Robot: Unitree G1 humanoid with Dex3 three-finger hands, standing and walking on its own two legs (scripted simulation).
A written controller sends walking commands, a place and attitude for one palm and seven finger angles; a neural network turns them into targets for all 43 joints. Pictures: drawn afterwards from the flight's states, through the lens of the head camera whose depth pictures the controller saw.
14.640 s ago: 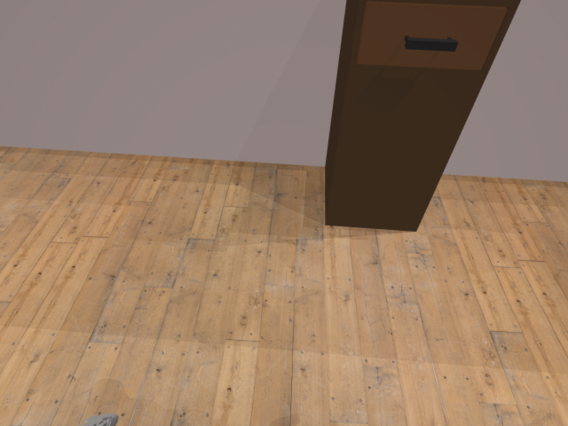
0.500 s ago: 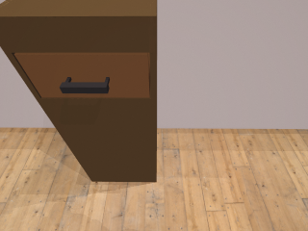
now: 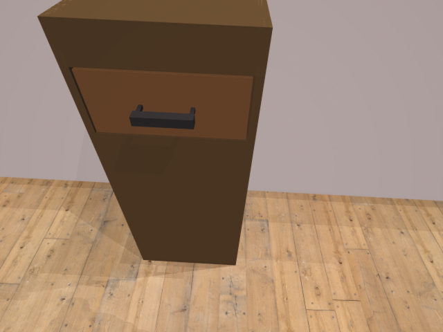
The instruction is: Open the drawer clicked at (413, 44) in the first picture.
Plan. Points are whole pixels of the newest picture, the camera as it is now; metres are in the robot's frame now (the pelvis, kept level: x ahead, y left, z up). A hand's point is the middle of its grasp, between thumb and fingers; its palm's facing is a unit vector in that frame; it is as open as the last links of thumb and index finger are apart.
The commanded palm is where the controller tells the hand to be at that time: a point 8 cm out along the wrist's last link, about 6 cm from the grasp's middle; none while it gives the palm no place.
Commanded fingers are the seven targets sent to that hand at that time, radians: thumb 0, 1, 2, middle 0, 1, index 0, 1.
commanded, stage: raise the hand with hooked fingers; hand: left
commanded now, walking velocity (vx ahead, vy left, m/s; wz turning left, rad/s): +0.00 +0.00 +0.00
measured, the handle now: (164, 114) +0.54 +0.19 +0.11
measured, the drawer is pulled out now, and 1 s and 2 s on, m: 0.00 0.00 0.00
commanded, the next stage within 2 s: move the hooked fingers above the handle in 1.92 s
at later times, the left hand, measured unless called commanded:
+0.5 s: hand (89, 288) +0.18 +0.24 +0.01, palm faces +0.13 -0.12 -0.98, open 9.5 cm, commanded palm +0.17 +0.22 +0.08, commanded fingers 0.00 0.18 0.59 -0.25 -0.76 -0.25 -0.76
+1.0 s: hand (99, 186) +0.30 +0.24 +0.13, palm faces +0.16 -0.09 -0.98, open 12.5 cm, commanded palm +0.26 +0.23 +0.19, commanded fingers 0.00 -0.41 0.34 -0.29 -1.14 -0.29 -1.14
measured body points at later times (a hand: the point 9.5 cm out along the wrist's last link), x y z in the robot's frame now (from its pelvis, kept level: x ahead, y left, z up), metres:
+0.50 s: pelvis +0.02 -0.01 -0.03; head +0.01 -0.02 +0.42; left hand +0.17 +0.25 +0.06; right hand +0.29 -0.19 -0.07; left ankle +0.04 +0.05 -0.73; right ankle +0.04 -0.11 -0.73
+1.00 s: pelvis +0.06 -0.02 +0.00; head +0.06 -0.06 +0.45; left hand +0.28 +0.24 +0.18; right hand +0.26 -0.24 -0.10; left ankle +0.04 +0.05 -0.73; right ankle +0.04 -0.11 -0.73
